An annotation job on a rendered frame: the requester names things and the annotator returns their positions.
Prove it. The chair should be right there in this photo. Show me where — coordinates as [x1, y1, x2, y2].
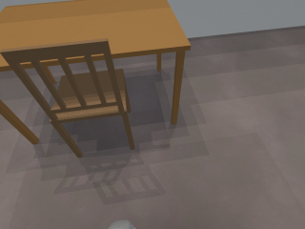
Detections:
[0, 38, 135, 158]

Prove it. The table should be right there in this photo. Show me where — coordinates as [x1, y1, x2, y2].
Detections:
[0, 0, 191, 145]

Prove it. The robot left thigh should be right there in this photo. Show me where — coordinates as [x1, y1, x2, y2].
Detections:
[108, 219, 136, 229]

